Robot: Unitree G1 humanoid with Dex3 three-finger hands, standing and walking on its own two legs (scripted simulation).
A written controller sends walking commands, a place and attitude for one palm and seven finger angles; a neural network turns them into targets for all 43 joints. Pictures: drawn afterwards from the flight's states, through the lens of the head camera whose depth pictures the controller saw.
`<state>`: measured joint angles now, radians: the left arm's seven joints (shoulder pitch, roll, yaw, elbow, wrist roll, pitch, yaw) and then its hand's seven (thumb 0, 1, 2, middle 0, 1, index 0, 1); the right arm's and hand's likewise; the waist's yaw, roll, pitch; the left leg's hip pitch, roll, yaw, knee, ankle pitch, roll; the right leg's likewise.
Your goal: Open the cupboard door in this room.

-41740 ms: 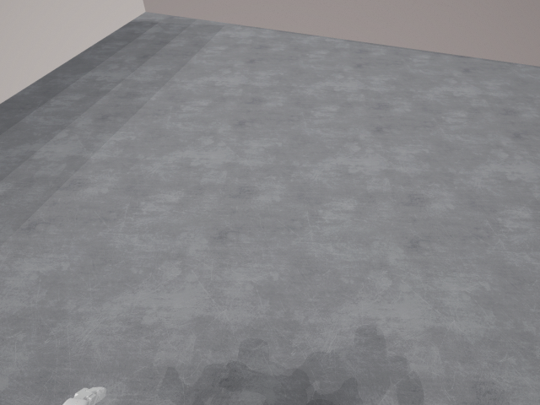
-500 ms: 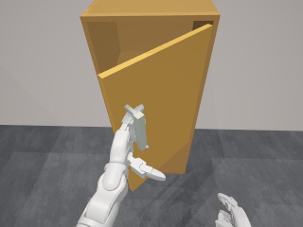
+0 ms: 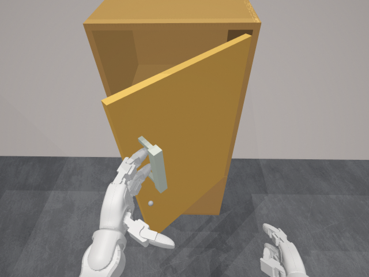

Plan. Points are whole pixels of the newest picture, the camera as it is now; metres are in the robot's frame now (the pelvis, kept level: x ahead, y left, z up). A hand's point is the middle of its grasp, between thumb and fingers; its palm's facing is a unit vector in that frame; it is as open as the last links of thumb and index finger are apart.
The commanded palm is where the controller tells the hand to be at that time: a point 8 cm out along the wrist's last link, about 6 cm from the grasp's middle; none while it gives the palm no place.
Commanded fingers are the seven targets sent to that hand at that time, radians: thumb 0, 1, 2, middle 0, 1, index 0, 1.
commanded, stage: slide the hand sideways off the handle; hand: left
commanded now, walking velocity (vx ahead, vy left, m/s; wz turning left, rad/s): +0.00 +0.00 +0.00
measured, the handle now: (152, 165) +0.32 +0.09 +0.09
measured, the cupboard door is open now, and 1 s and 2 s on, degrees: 44 43 43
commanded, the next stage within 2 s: draw the hand back to the body in 0.40 s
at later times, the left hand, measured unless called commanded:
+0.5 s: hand (122, 232) +0.18 +0.12 +0.09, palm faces +0.02 -1.00 -0.03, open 16.3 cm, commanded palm +0.15 +0.18 +0.09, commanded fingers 0.00 -0.50 0.30 -0.15 -0.30 -0.15 -0.30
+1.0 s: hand (82, 227) +0.17 +0.18 +0.12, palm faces +0.05 -1.00 -0.07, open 16.2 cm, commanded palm +0.14 +0.24 +0.13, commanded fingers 0.00 -0.29 0.39 -0.16 -0.30 -0.16 -0.30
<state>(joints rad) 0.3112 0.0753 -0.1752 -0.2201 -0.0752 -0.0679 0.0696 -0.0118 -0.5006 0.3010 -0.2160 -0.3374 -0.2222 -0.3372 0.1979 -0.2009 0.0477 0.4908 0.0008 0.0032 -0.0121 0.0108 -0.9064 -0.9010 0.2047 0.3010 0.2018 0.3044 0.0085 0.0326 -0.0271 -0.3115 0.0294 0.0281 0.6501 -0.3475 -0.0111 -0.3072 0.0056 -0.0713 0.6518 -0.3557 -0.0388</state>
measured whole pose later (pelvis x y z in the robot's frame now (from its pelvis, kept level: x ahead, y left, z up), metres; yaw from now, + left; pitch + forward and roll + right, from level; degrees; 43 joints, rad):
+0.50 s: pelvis +0.00 +0.00 -0.02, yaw +2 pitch +4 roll +0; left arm 0.57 0.14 -0.06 -0.39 -0.16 -0.17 -0.08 -0.01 -0.50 0.30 -0.15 -0.31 -0.16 -0.31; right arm 0.27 -0.23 0.04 0.47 0.01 -0.13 -0.04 0.01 -0.91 -0.90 0.21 0.30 0.20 0.30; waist 0.02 0.06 -0.06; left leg -0.45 0.02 -0.01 0.80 -0.41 -0.01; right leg -0.43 0.00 -0.10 0.79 -0.43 -0.04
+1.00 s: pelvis +0.00 +0.01 -0.01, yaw +2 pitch +1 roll -1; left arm 0.53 0.22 0.10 -0.45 -0.25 -0.03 -0.15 -0.01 -0.48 0.31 -0.15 -0.30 -0.16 -0.30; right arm 0.26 -0.23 0.06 0.52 0.04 -0.20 -0.07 0.01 -0.90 -0.90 0.21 0.30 0.20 0.30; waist 0.04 0.06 -0.06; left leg -0.37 0.02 -0.01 0.74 -0.38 0.01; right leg -0.33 -0.01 -0.10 0.70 -0.38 -0.02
